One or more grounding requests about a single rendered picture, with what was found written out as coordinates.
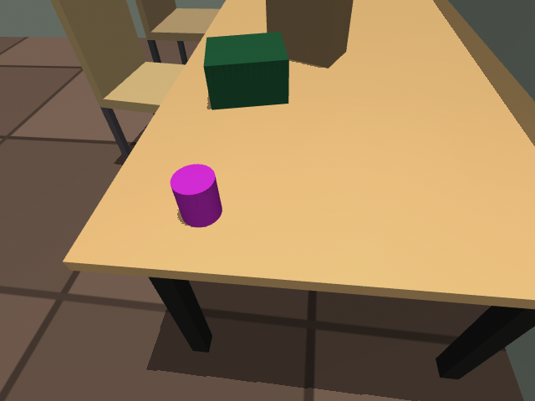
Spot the table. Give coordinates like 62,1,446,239
63,0,535,379

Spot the chair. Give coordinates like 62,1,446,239
50,0,185,160
135,0,220,65

